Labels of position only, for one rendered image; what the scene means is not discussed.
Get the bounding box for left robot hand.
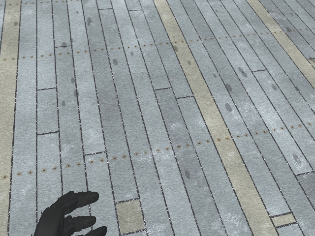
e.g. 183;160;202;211
31;191;107;236

